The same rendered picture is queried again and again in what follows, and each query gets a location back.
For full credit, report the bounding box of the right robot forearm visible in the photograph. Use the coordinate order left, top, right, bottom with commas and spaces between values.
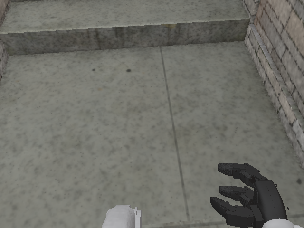
262, 218, 294, 228

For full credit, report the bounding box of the robot right hand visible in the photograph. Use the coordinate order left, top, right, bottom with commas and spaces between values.
210, 162, 289, 228

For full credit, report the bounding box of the left robot thigh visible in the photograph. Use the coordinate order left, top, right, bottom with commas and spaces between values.
102, 205, 143, 228

